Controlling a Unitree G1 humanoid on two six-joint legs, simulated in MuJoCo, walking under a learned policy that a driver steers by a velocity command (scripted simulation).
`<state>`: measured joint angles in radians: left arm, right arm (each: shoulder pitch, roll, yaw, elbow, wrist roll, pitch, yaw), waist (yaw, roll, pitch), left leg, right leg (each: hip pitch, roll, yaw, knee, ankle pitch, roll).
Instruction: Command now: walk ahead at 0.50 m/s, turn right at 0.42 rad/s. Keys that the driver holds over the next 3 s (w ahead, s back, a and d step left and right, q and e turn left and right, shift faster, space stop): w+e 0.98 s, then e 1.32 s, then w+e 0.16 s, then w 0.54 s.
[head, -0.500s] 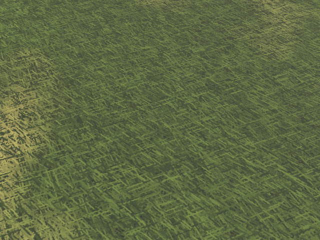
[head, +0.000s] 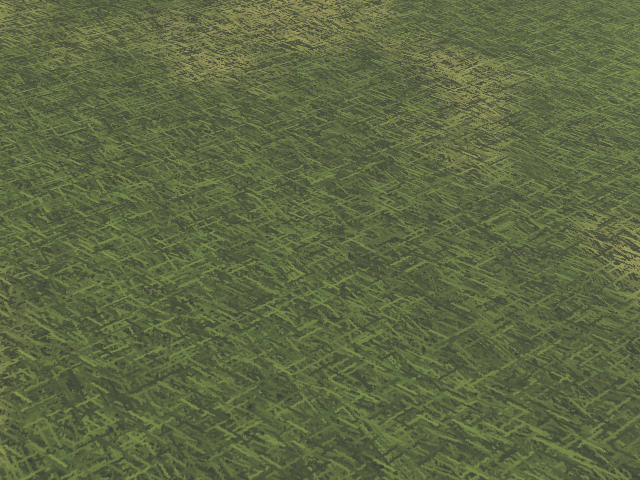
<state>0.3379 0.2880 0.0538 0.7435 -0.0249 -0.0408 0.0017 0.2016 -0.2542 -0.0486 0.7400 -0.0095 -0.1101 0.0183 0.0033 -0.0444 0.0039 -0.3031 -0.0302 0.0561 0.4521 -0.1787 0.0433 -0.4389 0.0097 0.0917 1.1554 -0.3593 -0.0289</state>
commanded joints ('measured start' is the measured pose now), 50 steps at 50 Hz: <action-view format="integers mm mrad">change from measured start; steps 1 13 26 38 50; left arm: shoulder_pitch -14 -300 -71 19 -67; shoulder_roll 73 8 118 165 145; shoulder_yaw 31 11 54 63 47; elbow -81 -186 -171 -100 -144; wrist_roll -3 2 12 0 8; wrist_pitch -2 -5 -22 -12 2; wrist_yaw -1 -46 -32 12 16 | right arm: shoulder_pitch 36 122 -14 -257 22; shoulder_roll -100 -186 -176 -107 -125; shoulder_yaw -27 -50 -30 -10 -38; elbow -24 70 -39 -115 -63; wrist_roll -1 14 13 12 -4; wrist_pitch -14 18 -29 -1 8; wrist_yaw -3 -26 -15 -1 -8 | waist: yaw -16 -97 14 69 -57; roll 156 93 48 -39 116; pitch -6 83 -82 1 -14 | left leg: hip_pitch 178 317 -407 -216 284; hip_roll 272 290 145 49 332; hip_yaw -265 54 -142 -115 -457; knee -274 -286 752 128 -185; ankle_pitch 54 307 -159 265 -61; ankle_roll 140 110 -32 -110 132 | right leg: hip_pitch -217 -284 427 202 -312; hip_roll -99 -100 -215 -109 -59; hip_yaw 33 -83 330 209 59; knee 0 -461 -877 -881 102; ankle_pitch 79 407 318 291 -9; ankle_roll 13 4 -271 -194 23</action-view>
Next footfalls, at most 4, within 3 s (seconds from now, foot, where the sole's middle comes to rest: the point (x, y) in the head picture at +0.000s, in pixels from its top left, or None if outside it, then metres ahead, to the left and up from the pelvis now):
0.40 right None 0.35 -0.17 -0.77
0.90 left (360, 396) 0.68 -0.08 -0.77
1.36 right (497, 408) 0.66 -0.39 -0.77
1.78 left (420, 341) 0.83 -0.23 -0.77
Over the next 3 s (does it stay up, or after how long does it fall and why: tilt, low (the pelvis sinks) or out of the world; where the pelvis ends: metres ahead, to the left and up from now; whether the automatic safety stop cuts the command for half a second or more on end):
stays up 0.69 -0.43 0.01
